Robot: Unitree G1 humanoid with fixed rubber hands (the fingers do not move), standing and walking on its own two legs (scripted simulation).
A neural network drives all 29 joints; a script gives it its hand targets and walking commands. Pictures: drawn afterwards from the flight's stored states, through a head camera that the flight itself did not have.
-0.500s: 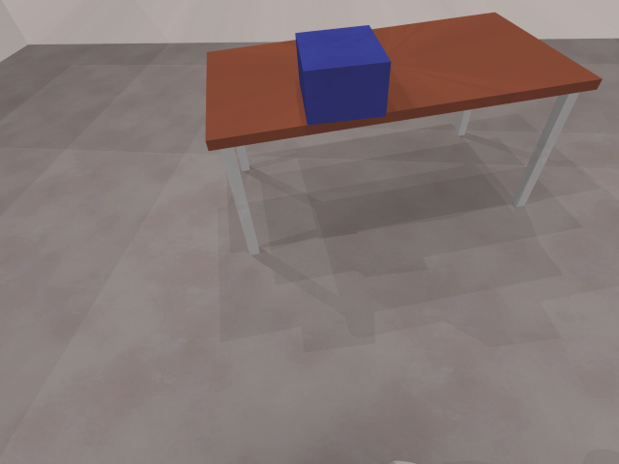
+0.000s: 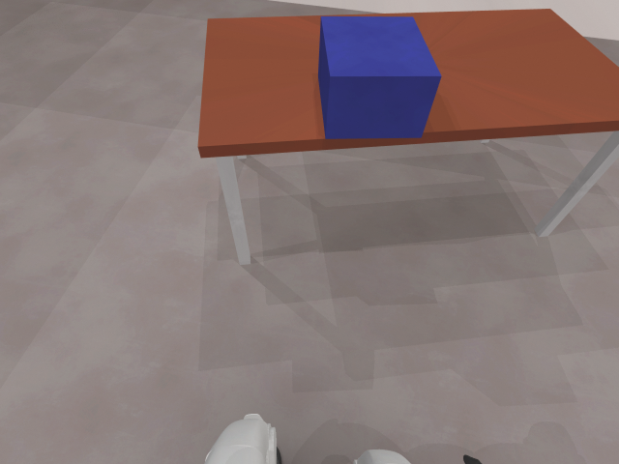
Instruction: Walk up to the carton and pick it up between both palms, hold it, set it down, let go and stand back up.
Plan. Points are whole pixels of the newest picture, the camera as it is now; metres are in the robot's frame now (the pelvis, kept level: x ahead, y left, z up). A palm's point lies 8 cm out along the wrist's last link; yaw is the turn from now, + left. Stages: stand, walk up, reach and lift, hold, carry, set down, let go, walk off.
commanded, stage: walk up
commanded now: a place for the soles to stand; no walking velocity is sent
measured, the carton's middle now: (370, 76) +0.98 -0.12 -0.05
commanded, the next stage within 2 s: none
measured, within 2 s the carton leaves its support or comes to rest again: neither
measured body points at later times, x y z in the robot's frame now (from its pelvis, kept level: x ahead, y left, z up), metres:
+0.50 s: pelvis +0.20 -0.06 +0.02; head +0.20 -0.09 +0.47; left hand +0.24 +0.19 -0.09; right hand +0.25 -0.32 -0.13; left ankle +0.26 +0.06 -0.61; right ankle +0.21 -0.17 -0.69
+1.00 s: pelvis +0.40 -0.03 +0.01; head +0.43 -0.02 +0.46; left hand +0.50 +0.22 -0.12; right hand +0.43 -0.27 -0.12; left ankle +0.44 +0.10 -0.69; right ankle +0.46 -0.14 -0.66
